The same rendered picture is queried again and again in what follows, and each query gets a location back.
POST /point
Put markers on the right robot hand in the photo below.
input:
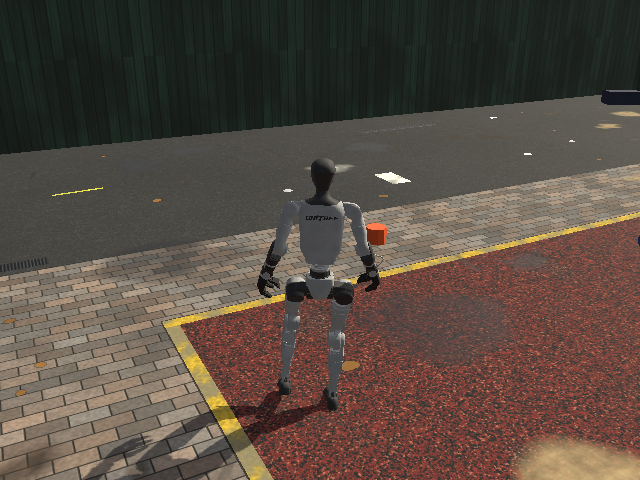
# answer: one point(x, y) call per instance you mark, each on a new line
point(364, 278)

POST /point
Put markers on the left robot upper arm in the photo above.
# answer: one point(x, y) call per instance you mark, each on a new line
point(290, 210)

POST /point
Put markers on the left robot forearm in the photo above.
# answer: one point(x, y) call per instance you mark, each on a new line
point(270, 263)

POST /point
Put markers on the left robot hand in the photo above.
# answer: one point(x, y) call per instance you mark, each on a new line
point(269, 283)

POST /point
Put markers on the right robot forearm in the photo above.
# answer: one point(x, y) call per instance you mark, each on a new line
point(370, 263)

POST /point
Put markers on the robot left thigh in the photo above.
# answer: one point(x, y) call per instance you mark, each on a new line
point(295, 290)

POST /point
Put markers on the right robot upper arm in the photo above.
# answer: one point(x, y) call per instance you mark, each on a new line
point(353, 212)

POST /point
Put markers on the humanoid robot head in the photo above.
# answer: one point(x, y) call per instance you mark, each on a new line
point(322, 173)

